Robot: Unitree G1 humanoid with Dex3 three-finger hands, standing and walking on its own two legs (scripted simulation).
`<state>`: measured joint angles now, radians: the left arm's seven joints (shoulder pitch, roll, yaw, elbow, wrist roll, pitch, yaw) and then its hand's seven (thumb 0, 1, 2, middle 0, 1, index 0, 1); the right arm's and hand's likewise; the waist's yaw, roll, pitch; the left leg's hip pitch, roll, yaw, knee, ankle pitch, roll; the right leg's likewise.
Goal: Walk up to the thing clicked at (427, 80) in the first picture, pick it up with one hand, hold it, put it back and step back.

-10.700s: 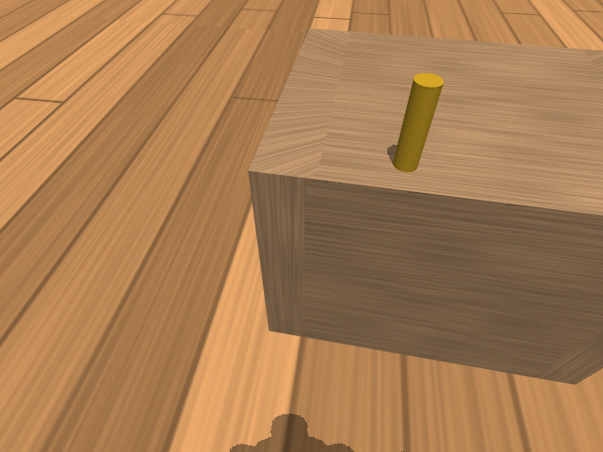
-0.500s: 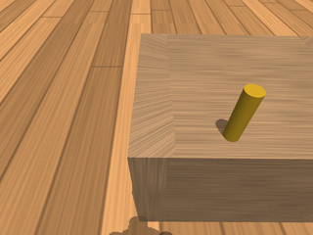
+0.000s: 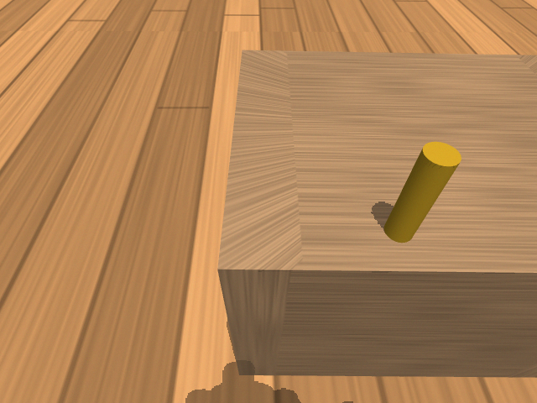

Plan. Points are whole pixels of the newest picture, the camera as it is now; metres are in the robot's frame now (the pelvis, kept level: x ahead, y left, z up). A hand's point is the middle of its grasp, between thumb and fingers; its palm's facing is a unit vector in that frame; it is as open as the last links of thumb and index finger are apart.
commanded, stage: rise first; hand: right
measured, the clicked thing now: (417, 197) +0.42 -0.23 +0.07
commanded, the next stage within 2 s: go down in 1.72 s
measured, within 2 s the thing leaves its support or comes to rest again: neither
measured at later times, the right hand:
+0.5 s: hand (464, 384) +0.17 -0.27 -0.05, palm faces +0.28 +0.90 -0.34, open 16.2 cm
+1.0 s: hand (521, 381) +0.16 -0.28 +0.05, palm faces +0.38 +0.84 -0.39, open 17.7 cm
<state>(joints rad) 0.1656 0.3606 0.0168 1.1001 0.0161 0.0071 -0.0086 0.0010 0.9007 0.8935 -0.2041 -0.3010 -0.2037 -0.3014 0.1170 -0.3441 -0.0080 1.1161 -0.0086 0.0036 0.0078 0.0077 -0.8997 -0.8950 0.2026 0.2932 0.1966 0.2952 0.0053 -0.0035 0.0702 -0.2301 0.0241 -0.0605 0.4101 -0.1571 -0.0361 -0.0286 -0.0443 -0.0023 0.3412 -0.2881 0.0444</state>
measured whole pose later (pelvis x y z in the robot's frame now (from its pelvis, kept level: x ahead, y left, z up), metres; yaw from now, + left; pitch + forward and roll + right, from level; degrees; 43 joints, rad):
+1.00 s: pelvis -0.01 +0.00 +0.00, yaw -4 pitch -3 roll +0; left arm 0.29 0.22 0.12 0.56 -0.02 -0.09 0.04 -0.01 -0.53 0.03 -0.06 -0.05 -0.06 -0.05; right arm 0.44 -0.30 -0.26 -0.06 0.04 -0.14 -0.04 -0.01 0.60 -0.03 0.05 0.05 0.05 0.06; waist -0.04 -0.04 0.04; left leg -0.22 0.05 0.00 0.45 -0.18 -0.04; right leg -0.08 -0.03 0.07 0.45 -0.31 0.04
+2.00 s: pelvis -0.01 +0.00 +0.00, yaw -5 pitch -3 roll +0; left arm 0.25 0.20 0.19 0.62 0.01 -0.14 0.02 -0.01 -0.52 0.05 -0.06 -0.05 -0.06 -0.05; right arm 0.44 -0.30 -0.39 -0.14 0.03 -0.33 0.00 -0.01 0.53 -0.05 0.05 0.05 0.06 0.06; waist -0.04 -0.04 0.03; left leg -0.23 0.06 0.01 0.46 -0.19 -0.04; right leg -0.09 -0.02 0.08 0.46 -0.32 0.04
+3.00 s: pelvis -0.02 -0.01 -0.01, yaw -5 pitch +2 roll +1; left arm 0.21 0.24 0.00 0.72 -0.02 -0.23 0.16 -0.01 -0.54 0.04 -0.06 -0.05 -0.06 -0.06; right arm -0.35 -0.66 -0.58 0.68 0.28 -0.03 0.55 -0.01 0.54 -0.05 0.04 0.05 0.04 0.05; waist 0.02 -0.01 -0.04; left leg -0.35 0.05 0.01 0.49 -0.17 -0.05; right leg -0.24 -0.02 0.08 0.55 -0.34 0.04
